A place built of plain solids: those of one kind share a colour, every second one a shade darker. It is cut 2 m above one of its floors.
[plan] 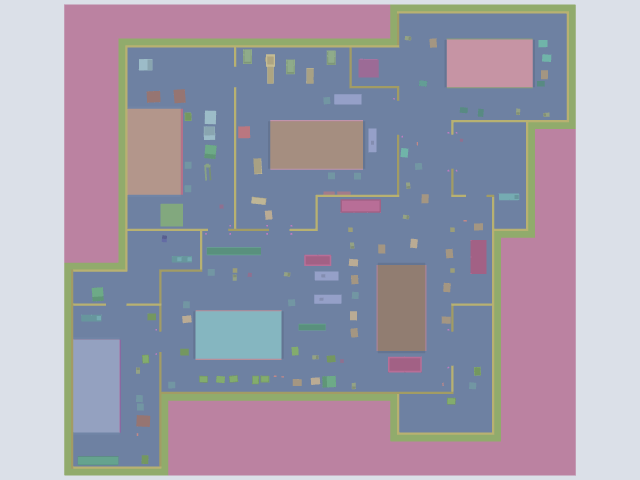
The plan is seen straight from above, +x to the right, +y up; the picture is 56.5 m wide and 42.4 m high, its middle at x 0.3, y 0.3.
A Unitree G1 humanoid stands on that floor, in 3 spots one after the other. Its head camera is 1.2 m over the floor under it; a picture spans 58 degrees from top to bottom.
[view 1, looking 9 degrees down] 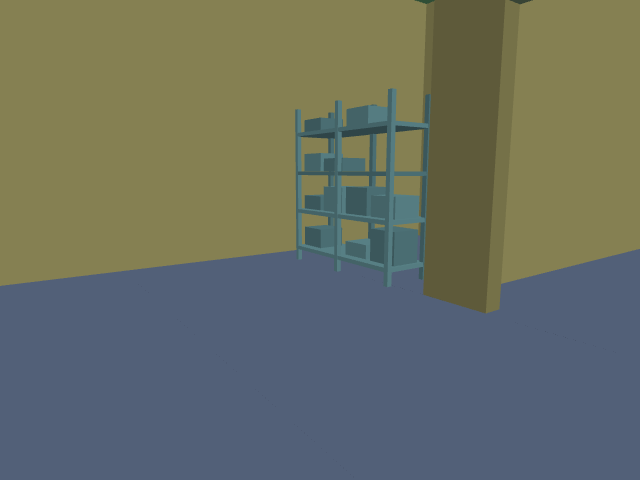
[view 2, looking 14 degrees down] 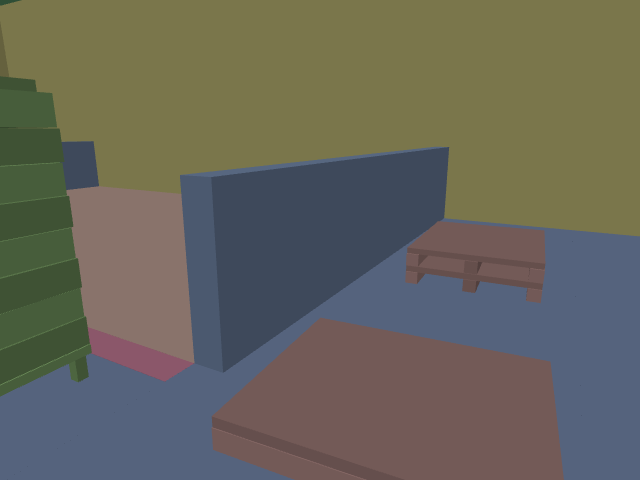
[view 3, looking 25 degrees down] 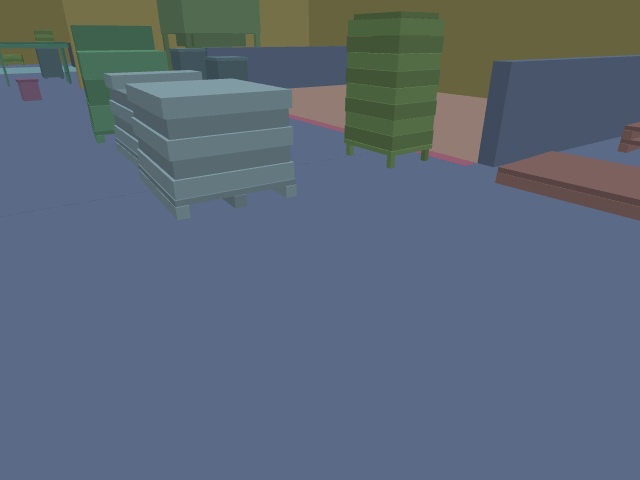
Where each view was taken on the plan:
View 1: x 12.90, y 7.50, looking -35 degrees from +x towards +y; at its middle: shelving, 5.69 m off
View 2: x -10.50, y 13.50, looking -151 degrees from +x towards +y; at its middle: wall_low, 2.98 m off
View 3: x -8.10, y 14.70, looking -124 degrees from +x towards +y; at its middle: floor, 2.84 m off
